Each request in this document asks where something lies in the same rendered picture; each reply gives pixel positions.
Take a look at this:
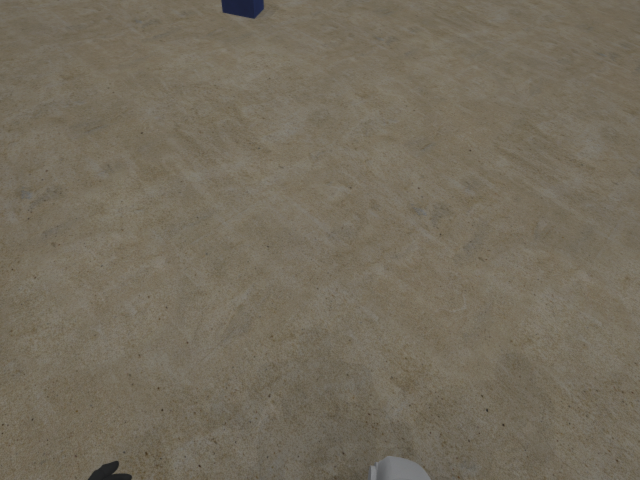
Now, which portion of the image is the robot right thigh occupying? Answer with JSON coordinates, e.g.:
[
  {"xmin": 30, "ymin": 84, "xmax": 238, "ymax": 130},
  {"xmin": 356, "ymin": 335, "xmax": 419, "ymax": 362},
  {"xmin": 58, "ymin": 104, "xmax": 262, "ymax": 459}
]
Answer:
[{"xmin": 368, "ymin": 456, "xmax": 431, "ymax": 480}]

